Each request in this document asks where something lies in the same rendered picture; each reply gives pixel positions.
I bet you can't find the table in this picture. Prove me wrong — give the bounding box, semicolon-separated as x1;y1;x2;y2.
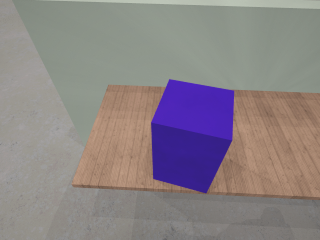
71;84;320;200

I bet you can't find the carton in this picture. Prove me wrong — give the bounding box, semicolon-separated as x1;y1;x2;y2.
151;79;234;193

